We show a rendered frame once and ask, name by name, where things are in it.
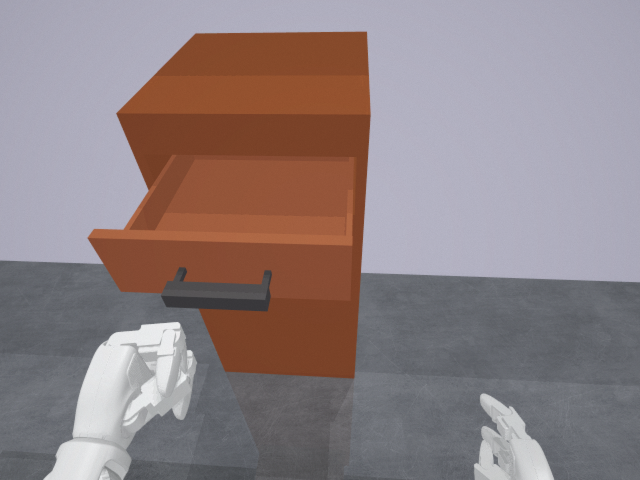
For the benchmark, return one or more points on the left robot hand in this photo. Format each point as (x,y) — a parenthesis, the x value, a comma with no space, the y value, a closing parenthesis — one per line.
(107,406)

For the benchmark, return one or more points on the cabinet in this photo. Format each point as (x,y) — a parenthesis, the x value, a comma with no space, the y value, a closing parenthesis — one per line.
(266,94)

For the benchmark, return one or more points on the drawer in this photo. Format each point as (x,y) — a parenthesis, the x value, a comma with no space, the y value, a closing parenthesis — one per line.
(227,219)

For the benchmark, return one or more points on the handle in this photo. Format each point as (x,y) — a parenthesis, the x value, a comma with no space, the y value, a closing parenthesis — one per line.
(223,296)

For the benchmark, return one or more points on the right robot hand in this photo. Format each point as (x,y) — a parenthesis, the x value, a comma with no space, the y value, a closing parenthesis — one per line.
(520,459)

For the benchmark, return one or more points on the robot left forearm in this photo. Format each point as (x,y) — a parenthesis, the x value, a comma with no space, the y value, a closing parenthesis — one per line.
(90,459)

